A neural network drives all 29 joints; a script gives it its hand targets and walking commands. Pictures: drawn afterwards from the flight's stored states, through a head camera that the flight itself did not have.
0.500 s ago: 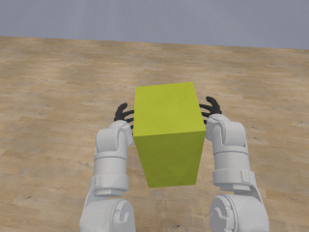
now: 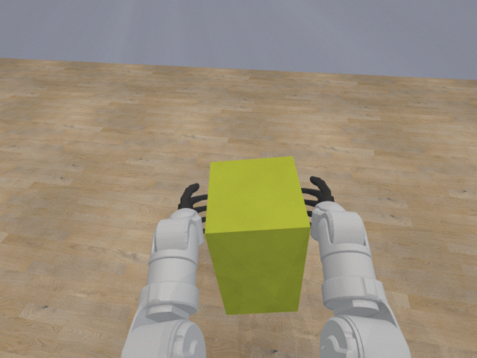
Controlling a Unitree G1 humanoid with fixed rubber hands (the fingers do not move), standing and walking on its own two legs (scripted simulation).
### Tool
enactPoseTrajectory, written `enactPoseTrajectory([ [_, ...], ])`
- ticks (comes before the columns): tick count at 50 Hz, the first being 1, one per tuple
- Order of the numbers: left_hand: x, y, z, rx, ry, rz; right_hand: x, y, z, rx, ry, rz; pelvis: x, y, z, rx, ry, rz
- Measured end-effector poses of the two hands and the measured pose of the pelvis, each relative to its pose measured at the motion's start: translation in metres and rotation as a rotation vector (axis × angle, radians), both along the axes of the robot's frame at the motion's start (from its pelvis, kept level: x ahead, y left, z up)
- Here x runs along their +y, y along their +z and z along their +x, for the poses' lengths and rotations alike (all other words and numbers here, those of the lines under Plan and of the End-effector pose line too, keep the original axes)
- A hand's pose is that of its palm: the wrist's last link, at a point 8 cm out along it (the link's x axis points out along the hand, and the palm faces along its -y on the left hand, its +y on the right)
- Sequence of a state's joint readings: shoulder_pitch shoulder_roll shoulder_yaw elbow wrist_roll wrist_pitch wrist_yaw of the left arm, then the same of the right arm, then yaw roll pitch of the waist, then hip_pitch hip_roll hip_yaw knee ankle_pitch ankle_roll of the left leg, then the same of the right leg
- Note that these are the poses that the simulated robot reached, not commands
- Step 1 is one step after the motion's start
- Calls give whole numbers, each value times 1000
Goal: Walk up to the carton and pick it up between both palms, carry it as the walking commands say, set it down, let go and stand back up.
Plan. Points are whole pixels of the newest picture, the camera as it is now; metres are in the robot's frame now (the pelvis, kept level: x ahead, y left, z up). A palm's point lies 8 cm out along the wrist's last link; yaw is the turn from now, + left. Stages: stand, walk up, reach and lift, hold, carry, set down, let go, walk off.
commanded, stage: hold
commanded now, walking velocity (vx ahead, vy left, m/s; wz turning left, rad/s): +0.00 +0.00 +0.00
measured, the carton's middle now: (257, 241) +0.34 +0.00 -0.01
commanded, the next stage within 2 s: set down in 0.36 s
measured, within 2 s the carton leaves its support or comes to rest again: neither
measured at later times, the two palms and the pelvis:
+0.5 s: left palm (178, 239) +0.29 +0.14 +0.06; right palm (320, 242) +0.29 -0.10 +0.07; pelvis -0.03 +0.02 +0.00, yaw +0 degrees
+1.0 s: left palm (196, 244) +0.34 +0.13 -0.03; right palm (315, 253) +0.33 -0.12 -0.03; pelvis +0.00 +0.02 +0.00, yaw +0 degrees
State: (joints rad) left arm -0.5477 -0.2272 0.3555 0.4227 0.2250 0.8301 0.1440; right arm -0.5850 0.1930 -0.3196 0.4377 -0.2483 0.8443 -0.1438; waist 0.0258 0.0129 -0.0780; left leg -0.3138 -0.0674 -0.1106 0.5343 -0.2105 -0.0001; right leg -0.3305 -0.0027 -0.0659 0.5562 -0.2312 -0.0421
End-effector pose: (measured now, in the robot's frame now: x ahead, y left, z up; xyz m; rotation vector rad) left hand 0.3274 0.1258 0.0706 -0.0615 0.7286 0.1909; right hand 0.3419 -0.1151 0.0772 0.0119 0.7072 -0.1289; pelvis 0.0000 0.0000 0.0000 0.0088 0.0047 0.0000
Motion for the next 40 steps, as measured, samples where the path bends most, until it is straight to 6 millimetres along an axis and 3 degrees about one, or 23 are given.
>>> enactPoseTrajectory([
  [2,3,-24,-18,51,-36,31,3,-29,-21,54,4,11,0,4,4,-11,1,1],
  [4,4,-36,-30,70,-102,89,3,-45,-36,82,57,-32,1,5,4,-18,1,0],
  [6,2,-31,-34,32,-131,118,3,-42,-42,50,66,-46,2,5,0,-23,1,-3],
  [12,-2,13,-26,-137,-113,64,-2,2,-44,-112,13,-48,6,4,-11,-61,1,-9],
  [20,3,-8,-39,-73,-126,36,3,-14,-59,-47,-8,-54,15,0,-23,-111,4,-22],
  [27,17,-8,-29,-114,-78,-13,16,-11,-47,-87,-30,-33,25,-1,-34,-137,3,-37],
  [33,17,-33,-27,-42,-86,-11,16,-40,-48,-8,-35,-17,31,0,-31,-137,3,-44],
  [40,13,-56,-12,-56,-92,1,12,-60,-32,-22,-36,-24,30,-2,-21,-116,1,-43],
])
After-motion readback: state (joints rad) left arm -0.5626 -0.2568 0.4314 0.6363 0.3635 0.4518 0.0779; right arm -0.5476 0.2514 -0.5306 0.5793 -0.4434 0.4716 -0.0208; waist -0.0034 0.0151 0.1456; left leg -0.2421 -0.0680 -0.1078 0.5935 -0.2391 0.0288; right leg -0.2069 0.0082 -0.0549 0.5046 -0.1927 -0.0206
